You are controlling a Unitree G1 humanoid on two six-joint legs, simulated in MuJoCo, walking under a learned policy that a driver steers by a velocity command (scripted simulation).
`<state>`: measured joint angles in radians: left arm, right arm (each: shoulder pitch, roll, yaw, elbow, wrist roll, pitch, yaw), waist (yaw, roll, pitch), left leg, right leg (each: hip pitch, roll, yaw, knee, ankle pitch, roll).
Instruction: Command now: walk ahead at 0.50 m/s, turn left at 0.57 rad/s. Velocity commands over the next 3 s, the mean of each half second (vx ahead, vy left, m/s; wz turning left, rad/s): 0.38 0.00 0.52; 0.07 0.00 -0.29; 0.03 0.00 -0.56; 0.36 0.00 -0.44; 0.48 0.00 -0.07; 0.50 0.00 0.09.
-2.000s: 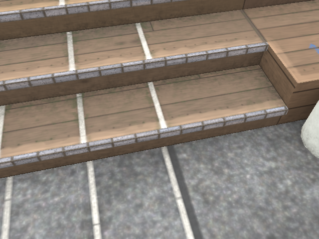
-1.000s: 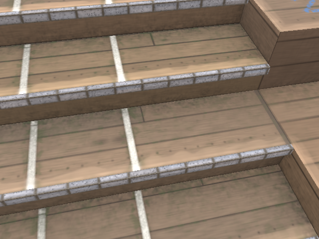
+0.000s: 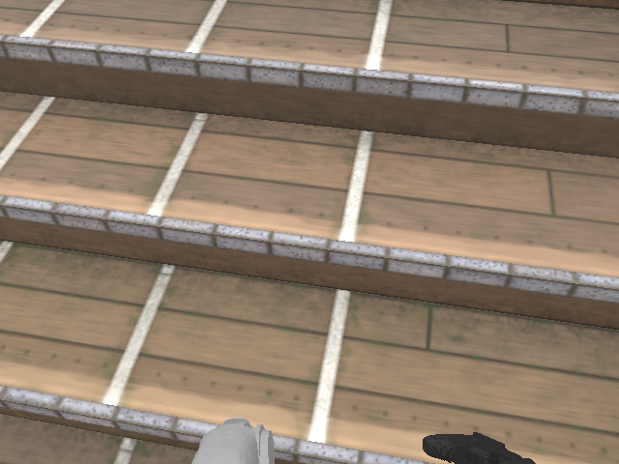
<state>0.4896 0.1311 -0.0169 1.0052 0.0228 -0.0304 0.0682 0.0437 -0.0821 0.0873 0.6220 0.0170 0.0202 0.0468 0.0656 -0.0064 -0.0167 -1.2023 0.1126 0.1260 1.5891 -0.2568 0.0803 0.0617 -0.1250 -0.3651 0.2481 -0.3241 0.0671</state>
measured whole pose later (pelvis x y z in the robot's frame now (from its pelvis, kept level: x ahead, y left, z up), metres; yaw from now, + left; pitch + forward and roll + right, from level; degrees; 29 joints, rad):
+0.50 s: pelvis +0.28 +0.05 +0.16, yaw +17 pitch +5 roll -4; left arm -0.01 0.04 -0.13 0.57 0.02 -0.09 -0.01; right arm 0.43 -0.09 0.03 0.91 -0.02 0.03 -0.04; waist -0.04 -0.04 -0.03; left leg -0.18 -0.08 -0.14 0.41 -0.29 0.11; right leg -1.28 -0.05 -0.13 1.65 -0.14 -0.02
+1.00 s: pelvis +0.42 +0.08 +0.27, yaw +3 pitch +2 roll +2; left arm 0.29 0.16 -0.01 0.66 0.02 0.06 0.09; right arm 0.17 -0.15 0.05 0.63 -0.01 0.00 -0.04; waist 0.03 0.03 0.01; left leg -0.82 0.00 -0.11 1.42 -0.25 -0.12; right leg -0.49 0.16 0.10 0.70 -0.23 -0.10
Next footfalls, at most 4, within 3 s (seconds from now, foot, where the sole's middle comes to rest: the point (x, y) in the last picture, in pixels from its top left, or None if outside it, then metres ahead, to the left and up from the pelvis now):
0.06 left None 0.23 0.10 -0.63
0.58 right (327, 384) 0.53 0.04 -0.48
1.22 left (222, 370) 0.55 0.23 -0.48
1.82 right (382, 391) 0.52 -0.05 -0.48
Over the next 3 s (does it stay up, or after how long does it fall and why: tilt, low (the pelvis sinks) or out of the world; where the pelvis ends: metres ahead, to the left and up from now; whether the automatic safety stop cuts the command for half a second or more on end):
stays up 1.08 -0.28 0.59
